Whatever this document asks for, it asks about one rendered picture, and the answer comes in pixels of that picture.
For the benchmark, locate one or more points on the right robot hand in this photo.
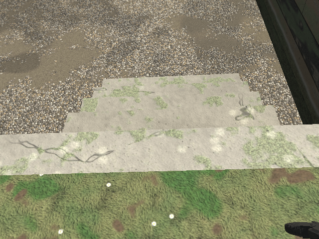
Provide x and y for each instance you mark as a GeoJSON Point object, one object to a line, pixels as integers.
{"type": "Point", "coordinates": [306, 230]}

